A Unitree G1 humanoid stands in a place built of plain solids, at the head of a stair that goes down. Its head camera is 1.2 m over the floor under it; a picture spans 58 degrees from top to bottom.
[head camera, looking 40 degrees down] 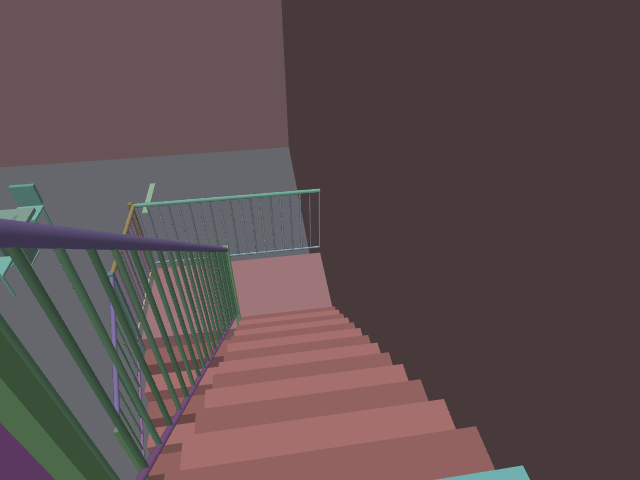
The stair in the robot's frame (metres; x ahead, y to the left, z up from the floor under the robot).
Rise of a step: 0.18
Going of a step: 0.20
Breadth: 0.99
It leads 8 degrees to the left of straight ahead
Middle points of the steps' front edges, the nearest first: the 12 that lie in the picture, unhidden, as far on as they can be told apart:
0.62 -0.02 -0.18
0.82 0.01 -0.35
1.02 0.04 -0.53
1.22 0.07 -0.71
1.41 0.10 -0.88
1.61 0.13 -1.06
1.81 0.16 -1.23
2.01 0.19 -1.41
2.21 0.21 -1.59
2.40 0.24 -1.76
2.60 0.27 -1.94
2.80 0.30 -2.12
